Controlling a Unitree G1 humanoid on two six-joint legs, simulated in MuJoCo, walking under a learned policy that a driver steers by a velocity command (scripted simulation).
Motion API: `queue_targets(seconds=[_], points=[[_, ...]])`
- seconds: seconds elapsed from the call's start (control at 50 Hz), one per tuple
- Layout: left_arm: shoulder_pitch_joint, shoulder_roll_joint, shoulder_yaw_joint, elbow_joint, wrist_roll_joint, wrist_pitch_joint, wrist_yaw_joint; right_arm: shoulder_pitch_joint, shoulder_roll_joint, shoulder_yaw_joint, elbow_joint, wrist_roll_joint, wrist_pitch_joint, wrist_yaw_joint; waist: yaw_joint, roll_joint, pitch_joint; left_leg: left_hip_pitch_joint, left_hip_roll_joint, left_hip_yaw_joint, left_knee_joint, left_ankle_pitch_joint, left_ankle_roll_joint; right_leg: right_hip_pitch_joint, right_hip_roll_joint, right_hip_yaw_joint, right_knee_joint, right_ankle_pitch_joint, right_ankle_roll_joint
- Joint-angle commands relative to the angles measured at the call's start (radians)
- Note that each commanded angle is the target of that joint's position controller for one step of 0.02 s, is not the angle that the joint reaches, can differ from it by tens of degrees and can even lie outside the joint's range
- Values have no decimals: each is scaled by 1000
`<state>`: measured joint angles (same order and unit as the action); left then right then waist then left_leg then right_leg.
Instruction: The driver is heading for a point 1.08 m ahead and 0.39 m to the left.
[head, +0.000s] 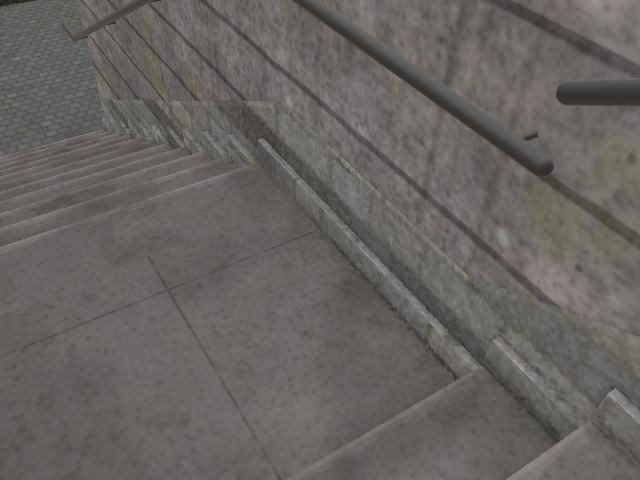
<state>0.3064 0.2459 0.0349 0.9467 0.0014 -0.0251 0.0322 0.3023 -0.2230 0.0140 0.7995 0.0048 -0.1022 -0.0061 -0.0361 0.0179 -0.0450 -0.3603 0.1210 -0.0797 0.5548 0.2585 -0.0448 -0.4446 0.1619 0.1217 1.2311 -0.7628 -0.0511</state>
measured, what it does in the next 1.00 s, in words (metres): goes down, turning left: left foot 0.17 m lower, then right foot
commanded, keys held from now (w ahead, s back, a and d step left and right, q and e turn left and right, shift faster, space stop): q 0.26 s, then w+q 0.20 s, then q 0.54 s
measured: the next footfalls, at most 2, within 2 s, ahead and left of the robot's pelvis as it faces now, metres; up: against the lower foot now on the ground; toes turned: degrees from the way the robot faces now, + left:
left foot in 0.02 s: +0.10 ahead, +0.17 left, -0.17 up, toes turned +1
right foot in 0.36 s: +0.28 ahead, -0.05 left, -0.17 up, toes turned +2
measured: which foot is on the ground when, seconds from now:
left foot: up 0.00-0.00, down 0.02-0.42, up 0.44-0.80, down 0.82-1.00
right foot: down 0.00-0.02, up 0.04-0.34, down 0.36-0.82, up 0.84-1.00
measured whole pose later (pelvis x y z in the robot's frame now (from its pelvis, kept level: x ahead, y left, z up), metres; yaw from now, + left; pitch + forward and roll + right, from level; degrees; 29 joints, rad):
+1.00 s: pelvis +0.39 +0.18 -0.25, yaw +24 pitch +1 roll -1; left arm 0.08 0.20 0.00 0.86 0.06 0.02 0.07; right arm 0.38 -0.17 -0.05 0.96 0.02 -0.03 -0.03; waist -0.03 -0.07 0.13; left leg -0.38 -0.10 -0.09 0.72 -0.35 0.07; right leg -0.84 -0.02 0.05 1.75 -0.41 0.00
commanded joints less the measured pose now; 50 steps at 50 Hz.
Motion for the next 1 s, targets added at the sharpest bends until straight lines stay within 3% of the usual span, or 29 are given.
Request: queue_targets(seconds=[0.02,0.06,0.1,0.12,0.14,0.2,0.24,0.28,0.34,0.4,0.42,0.44,0.48,0.52,0.58,0.62,0.66,0.7,0.72,0.74,0.8,0.82,0.84,0.86,0.9,0.92,0.94,0.96,1.0], points=[[99,111,12,-34,14,38,16,164,-117,-47,39,11,-6,2,57,-193,104,243,-12,107,-338,101,34,-98,-84,107,60,460,-141],[173,-40,-12,-57,-13,36,-23,392,-236,-88,136,-27,-9,13,24,210,5,563,202,-115,72,448,106,-502,35,-51,689,-220,-81],[44,-26,-25,-89,26,45,-20,438,-248,-100,154,40,16,4,3,244,12,570,337,-418,-6,-28,250,-825,-51,-62,885,-49,-63],[-124,4,-20,-112,49,60,-28,352,-182,-76,146,62,39,-10,-8,134,114,417,252,-410,-104,-264,216,-830,-98,-50,794,63,-50],[-157,-8,-24,-136,23,64,-34,298,-163,-58,131,42,43,-26,9,214,137,301,281,-462,-117,-183,271,-761,-152,-55,702,121,-30],[-173,-4,-49,-90,46,59,-22,209,-52,13,116,13,30,-41,66,18,159,-7,160,-236,-58,-212,247,-463,-197,-38,275,559,53],[-203,-22,-61,-86,32,41,-34,199,-66,17,103,29,32,-49,45,84,151,-60,69,-107,-102,-198,217,-208,-188,-115,-184,702,69],[-234,-14,-55,-79,-17,31,-47,226,-123,-1,107,27,44,-42,0,211,147,-28,46,-61,-124,-8,184,-2,-137,-169,-413,635,74],[-181,6,-46,-64,14,29,-67,220,-90,-1,118,27,46,-5,21,304,83,-10,71,-84,-83,118,179,184,-125,-172,-380,724,38],[-104,69,-22,-38,33,-10,-36,239,-113,-16,79,23,36,12,56,42,6,-29,-16,-57,227,200,156,453,-156,-129,-556,765,-24],[69,114,-1,-46,51,-16,-29,220,-101,-24,60,27,30,13,154,-31,-73,-314,-84,-5,492,3,135,729,-303,72,-551,762,-109],[180,150,32,-24,38,-6,-52,108,-101,-33,28,55,33,13,211,-181,-216,-468,-142,67,778,-662,129,851,-497,358,-737,580,-227],[77,99,35,-58,33,0,-52,-64,-97,-46,-42,27,56,-21,173,-98,27,-563,-67,0,700,-702,142,581,-504,326,-839,441,-220],[-25,43,24,-59,33,1,-24,-54,-57,-55,-56,7,91,-38,72,-154,122,-350,-24,-38,561,-661,93,268,-480,138,-853,604,-193],[-44,90,49,-65,22,-35,-18,-89,-87,-87,-73,11,138,-30,22,-148,121,-388,-49,-99,729,-407,68,183,-508,45,-806,745,-188],[-99,88,53,-94,18,-49,-6,-99,-94,-95,-84,-15,116,2,-23,-58,111,-360,-45,-79,481,-146,67,131,-465,-79,-803,625,-99],[-166,83,49,-103,14,-43,-8,-139,-49,-83,-82,-24,95,40,-48,-89,38,-99,-31,-58,236,240,89,8,-416,-182,-725,400,2],[-136,62,28,-88,26,-30,-4,-168,-34,-77,-38,-18,108,70,-27,-71,76,138,-133,82,158,312,53,-159,-364,-285,-672,204,17],[-132,42,24,-56,14,-28,1,-150,-43,-87,-33,19,106,53,-15,-132,111,210,-147,109,149,291,24,-177,-331,-324,-617,173,15],[-115,52,27,-52,23,-24,6,-108,-72,-92,-1,20,106,42,-21,-123,150,200,-140,122,61,289,14,-125,-318,-344,-529,171,13],[-94,86,33,-4,54,5,35,253,-150,-124,172,-37,79,11,-96,-60,75,328,-94,120,-264,331,49,127,-259,-373,12,395,2],[-92,103,50,4,34,30,51,366,-175,-129,221,-58,66,3,-169,60,83,483,-9,-27,-330,241,103,-8,-210,-311,409,139,-13],[-36,-37,20,-62,34,40,36,326,-311,-140,227,-45,42,-2,-24,358,139,601,22,-5,50,937,64,-353,-148,-237,679,-181,-33],[9,-41,1,-113,47,33,40,258,-312,-138,191,8,36,-9,28,435,57,640,91,-203,125,1147,122,-553,-162,-144,728,-70,-41],[-68,24,-6,-117,79,33,29,152,-264,-135,104,40,45,-8,20,107,-99,601,171,-327,97,780,212,-622,-215,-81,756,127,1],[-91,13,-14,-118,68,29,24,120,-244,-130,71,39,51,-10,27,75,-125,522,201,-372,101,777,273,-613,-223,-72,776,172,23],[-135,-17,-32,-140,56,32,28,81,-260,-140,56,40,53,-40,32,172,-196,417,297,-547,25,440,403,-604,-222,2,738,287,49],[-206,4,-33,-146,69,39,42,97,-163,-107,68,25,46,-37,38,-35,-93,267,217,-447,30,379,357,-569,-239,2,583,418,62],[-263,-12,-44,-204,45,32,39,92,-130,-96,73,18,45,-39,77,-75,-46,62,135,-402,-16,232,312,-416,-223,-6,229,555,83]])
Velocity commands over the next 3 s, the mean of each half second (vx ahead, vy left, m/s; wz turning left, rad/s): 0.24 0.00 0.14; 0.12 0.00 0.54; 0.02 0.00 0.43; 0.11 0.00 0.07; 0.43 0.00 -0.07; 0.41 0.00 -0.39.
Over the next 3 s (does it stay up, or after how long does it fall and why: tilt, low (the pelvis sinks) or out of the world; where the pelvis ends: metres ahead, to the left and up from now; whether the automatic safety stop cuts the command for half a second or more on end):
stays up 0.95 0.38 -0.41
